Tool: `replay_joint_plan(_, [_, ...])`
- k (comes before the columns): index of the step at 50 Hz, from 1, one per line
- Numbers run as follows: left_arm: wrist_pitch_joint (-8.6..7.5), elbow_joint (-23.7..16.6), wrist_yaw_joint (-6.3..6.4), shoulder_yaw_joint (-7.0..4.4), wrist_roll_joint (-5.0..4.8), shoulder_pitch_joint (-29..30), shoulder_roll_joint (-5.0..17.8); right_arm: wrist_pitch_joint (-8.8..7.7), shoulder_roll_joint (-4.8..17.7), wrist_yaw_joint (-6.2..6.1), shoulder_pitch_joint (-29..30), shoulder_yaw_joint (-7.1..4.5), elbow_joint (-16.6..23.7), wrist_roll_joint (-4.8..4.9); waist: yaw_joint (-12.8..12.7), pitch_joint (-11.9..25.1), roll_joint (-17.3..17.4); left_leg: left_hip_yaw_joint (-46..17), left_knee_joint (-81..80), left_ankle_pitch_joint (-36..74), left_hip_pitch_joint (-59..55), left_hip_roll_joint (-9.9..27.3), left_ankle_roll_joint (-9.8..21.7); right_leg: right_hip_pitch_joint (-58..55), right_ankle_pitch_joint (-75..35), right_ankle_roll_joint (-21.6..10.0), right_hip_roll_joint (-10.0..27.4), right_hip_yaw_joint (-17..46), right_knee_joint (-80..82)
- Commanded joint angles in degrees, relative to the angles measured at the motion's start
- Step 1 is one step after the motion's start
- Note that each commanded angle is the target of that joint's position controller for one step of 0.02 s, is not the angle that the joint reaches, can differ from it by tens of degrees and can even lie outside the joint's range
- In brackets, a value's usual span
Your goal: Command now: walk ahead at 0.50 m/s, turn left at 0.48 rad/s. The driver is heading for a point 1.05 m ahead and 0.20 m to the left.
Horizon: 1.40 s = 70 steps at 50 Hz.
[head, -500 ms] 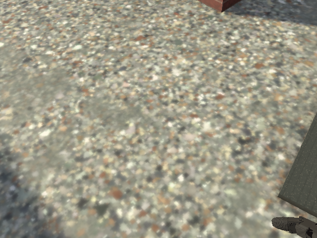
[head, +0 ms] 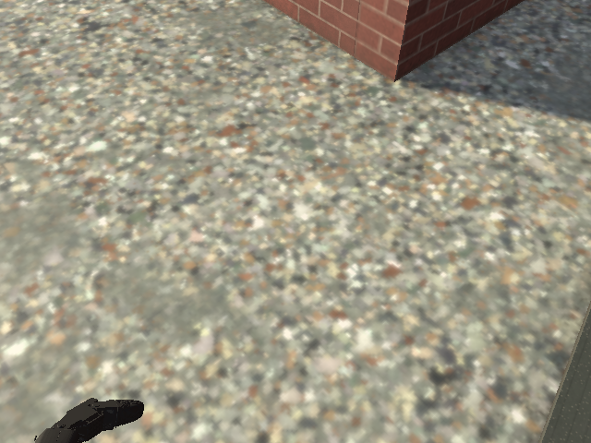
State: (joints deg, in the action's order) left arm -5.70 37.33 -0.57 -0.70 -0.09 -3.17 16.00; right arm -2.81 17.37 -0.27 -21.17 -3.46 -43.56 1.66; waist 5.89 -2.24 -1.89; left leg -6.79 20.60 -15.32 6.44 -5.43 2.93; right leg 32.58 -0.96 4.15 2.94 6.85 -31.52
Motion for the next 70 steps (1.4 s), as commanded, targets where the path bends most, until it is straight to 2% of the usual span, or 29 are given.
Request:
replay_joint_plan(1, [-1.36,-4.01,-0.25,-2.86,-0.7,0.76,7.42,0.05,9.67,-0.56,0.72,-2.61,3.64,0.05,-3.61,2.27,7.5,-14.05,-1.34,3.86,5.2,14.09,7.34,-11.61,2.36,-1.33,-1.94,-1.3,3.27])
replay_joint_plan(3, [-1.75,-2.28,0.14,-4.3,-0.49,-7.09,9.39,0.32,6.67,-0.41,0.94,-1.7,4.06,-0.44,-8.03,5.6,7.52,-13.08,7.75,3.89,7.68,10.63,4.47,-23.5,6.2,-4.62,-0.49,-1.81,6.43])
replay_joint_plan(4, [-1.81,-1.6,0.65,-5.31,0.44,-15.49,12.67,0.08,2.3,-0.09,0.44,-0.15,5.12,-1.36,-11.37,13.21,0.66,-8.2,24.24,-3.18,13.5,6.75,2.11,-36.37,11.19,-8.59,9.61,7.76,6.59])
replay_joint_plan(5, [-0.69,0.13,0.44,-6.48,1.03,-19.06,17.07,-0.55,-0.51,0.02,-6.03,0.9,7.64,0.17,-8.32,19.16,-17.43,-0.5,41.87,-19.57,31.96,0.58,-0.71,-50.63,25.77,-16.97,21.16,32.92,12.3])
replay_joint_plan(6, [-0.49,-0.2,0.02,-5.55,0.42,-18.21,12.09,-0.43,5.42,-0.29,-5.08,-0.32,6.45,1.15,-9.56,15.16,-12.08,-2.16,50.26,-17.09,38.81,4.62,-1.55,-48.14,35.79,-16.97,21.17,37.19,15.06])
replay_joint_plan(7, [-0.38,-0.5,0.15,-4.68,0.17,-16.22,8.95,-0.07,8.32,-0.36,-0.02,-1.27,6.89,0.83,-10.6,9.16,-7.11,-1.74,52.82,-11.62,40.37,6.29,-1.89,-43.05,32.0,-14.94,18.76,28.37,15.22])
replay_joint_plan(8, [-0.31,-0.57,0.13,-4.13,0.51,-13.55,7.5,0.24,7.92,-0.45,2.32,-1.37,7.19,0.17,-9.74,6.29,-3.73,-0.83,52.23,-7.28,38.67,8.04,-2.48,-37.79,23.08,-13.87,16.16,20.8,15.57])
replay_joint_plan(11, [-0.42,0.61,0.44,-3.6,0.85,-10.35,5.18,1.08,5.48,0.42,4.38,-1.46,8.45,0.16,-7.37,1.92,-5.83,0.28,47.47,-1.85,34.21,11.16,-3.4,-28.85,10.24,-13.19,11.68,8.02,19.25])
replay_joint_plan(24, [0.77,6.69,0.99,-6.01,-1.18,-14.22,12.1,1.08,2.3,3.64,20.57,-0.02,14.71,-0.15,-10.23,-2.73,-1.52,7.76,17.57,12.16,30.88,9.99,-0.83,-34.47,-6.58,-11.77,13.1,-12.9,20.61])
replay_joint_plan(26, [1.42,6.89,1.16,-6.55,-1.67,-14.08,13.74,1.37,3.96,3.83,19.44,-0.86,15.2,-0.48,-8.28,-0.77,-2.69,10.52,16.03,6.89,25.86,7.14,1.51,-36.61,-22.38,-10.59,13.24,-15.27,14.72])
replay_joint_plan(28, [2.17,6.63,1.46,-6.78,-2.26,-13.28,14.62,1.97,7.78,3.33,8.0,-3.19,12.64,-0.59,-1.07,6.2,-2.48,13.32,12.65,6.55,9.1,2.22,4.91,-33.88,-35.85,-8.58,11.27,-18.47,-2.26])
replay_joint_plan(29, [1.98,6.31,1.65,-5.83,-1.42,-14.72,12.44,2.5,10.99,2.3,-1.93,-4.96,9.96,-0.32,3.34,11.23,0.71,8.43,11.65,8.53,-8.39,3.23,7.23,-22.23,-26.03,-6.56,9.27,-18.61,-16.9])
replay_joint_plan(30, [1.15,3.37,0.92,-3.03,1.61,-19.91,3.89,2.31,17.55,1.35,-1.8,-5.71,9.83,0.15,-2.67,15.24,17.85,-21.03,8.5,3.62,-27.47,19.32,15.91,3.41,28.33,-2.87,-0.28,-17.17,-38.51])
replay_joint_plan(31, [-0.74,3.03,0.26,-2.9,0.08,-17.56,6.95,1.23,14.6,1.68,-3.2,-4.43,11.99,-0.26,0.23,26.58,13.86,-41.8,-1.79,-7.11,-30.91,26.18,21.36,9.09,36.04,-2.79,-3.81,-2.99,-47.84])
replay_joint_plan(32, [-1.47,1.97,-0.12,-4.12,-2.52,-11.76,10.97,0.34,10.77,2.11,-1.81,-3.34,10.51,-0.87,1.46,18.28,8.6,-33.44,-3.71,-5.48,-25.95,24.47,17.82,13.85,30.37,-3.53,-0.85,-1.7,-47.95])
replay_joint_plan(34, [-1.99,1.89,0.61,-3.62,-1.11,-9.21,9.64,-0.47,7.87,2.0,4.84,-2.32,10.07,-1.0,-2.73,7.93,3.52,-19.68,-3.62,6.21,-9.81,19.97,13.92,10.42,21.8,-4.16,3.78,-3.0,-39.36])
replay_joint_plan(36, [-0.81,2.91,0.58,-3.94,-0.24,-11.79,9.61,-0.97,5.74,1.87,8.24,-1.42,10.5,-2.06,-6.14,6.38,5.36,-13.77,-6.09,16.51,-1.05,17.41,13.13,3.18,17.96,-3.67,5.45,-2.53,-35.09])
replay_joint_plan(44, [0.79,2.39,-0.22,-2.41,-0.48,-4.62,4.54,-2.08,6.88,0.54,5.19,-1.25,5.27,-1.92,-3.82,0.86,4.67,1.68,-12.01,20.52,2.04,13.83,9.52,4.22,-4.49,-1.76,4.44,-4.86,-12.69])
replay_joint_plan(51, [0.42,-1.6,-2.62,-1.9,-1.32,4.37,3.85,-1.33,8.37,0.34,0.43,-1.8,0.29,-1.62,-0.15,-3.22,3.76,5.52,-10.68,21.46,-10.36,18.87,8.02,8.64,-3.37,-5.48,1.1,-5.17,-1.06])
replay_joint_plan(54, [0.45,-2.64,-3.6,-2.31,-0.9,2.77,4.61,-0.22,9.48,-0.36,1.44,-2.16,-0.03,-1.43,-2.2,-0.63,5.43,7.77,-3.48,41.3,-14.88,19.6,6.14,4.93,5.05,-8.11,-1.89,-8.56,0.03])
replay_joint_plan(56, [0.87,-0.99,-3.26,-4.32,-0.61,-6.82,8.15,0.78,10.6,-1.26,2.88,-2.31,0.63,-1.52,-7.8,6.52,6.82,10.6,11.08,59.98,-13.76,17.7,4.0,-8.99,7.95,-10.74,-6.44,-12.06,0.49])
replay_joint_plan(57, [1.09,0.55,-2.57,-5.86,-0.79,-15.34,11.26,0.84,10.12,-1.84,3.25,-1.93,1.32,-1.66,-12.23,11.39,5.11,12.27,24.05,54.62,-4.74,15.99,1.75,-24.09,4.06,-13.35,-4.92,-7.89,1.9])
replay_joint_plan(58, [1.36,0.74,-1.86,-7.67,-0.52,-21.82,17.92,-0.54,5.09,-1.32,-1.94,-0.08,4.07,-2.7,-11.19,19.77,-6.74,13.17,47.43,25.66,19.97,8.0,-2.55,-48.68,7.45,-23.56,10.21,18.61,1.45])
replay_joint_plan(59, [1.31,0.83,-1.74,-6.58,-1.37,-22.49,14.39,-2.45,3.69,-0.31,-1.09,0.89,3.64,-3.14,-11.29,25.45,-9.48,3.58,57.79,-16.15,32.47,0.28,-3.61,-57.08,11.7,-28.31,16.43,39.94,10.7])
replay_joint_plan(60, [1.47,0.77,-1.46,-5.54,-1.12,-21.19,11.18,-4.0,7.77,0.84,3.92,-0.16,5.18,-0.72,-12.83,19.32,-5.83,-0.98,59.99,-13.63,38.45,4.45,-2.48,-53.78,16.14,-25.01,14.66,32.98,12.53])
replay_joint_plan(61, [1.59,0.11,-1.22,-5.25,-0.93,-18.02,10.1,-4.89,7.72,1.2,7.73,0.14,6.57,0.15,-11.82,12.71,-1.7,0.1,56.41,-9.26,39.11,7.09,-1.72,-45.54,14.97,-22.96,12.56,25.75,13.47])
replay_joint_plan(62, [1.77,-0.5,-1.12,-4.89,-0.85,-14.59,9.16,-5.2,7.34,1.02,9.35,0.09,6.94,-0.93,-9.48,7.31,2.31,1.0,50.18,-6.5,37.44,9.02,-1.94,-36.59,10.19,-21.63,10.37,20.8,14.92])
replay_joint_plan(65, [1.78,-2.23,-0.53,-4.4,-0.11,-9.89,7.91,-3.6,6.6,0.52,6.69,-0.33,6.59,-2.6,-4.96,3.9,-0.65,2.08,42.01,-3.09,29.23,10.9,-4.58,-23.0,-0.61,-21.7,6.54,14.65,18.58])
replay_joint_plan(70, [2.05,-0.79,0.93,-5.35,-0.95,-11.83,10.63,-2.82,3.0,0.12,14.22,1.11,8.26,-2.75,-7.23,1.97,-1.76,4.38,21.42,12.93,23.5,8.34,-7.79,-13.94,-0.36,-18.41,1.26,6.41,18.56])
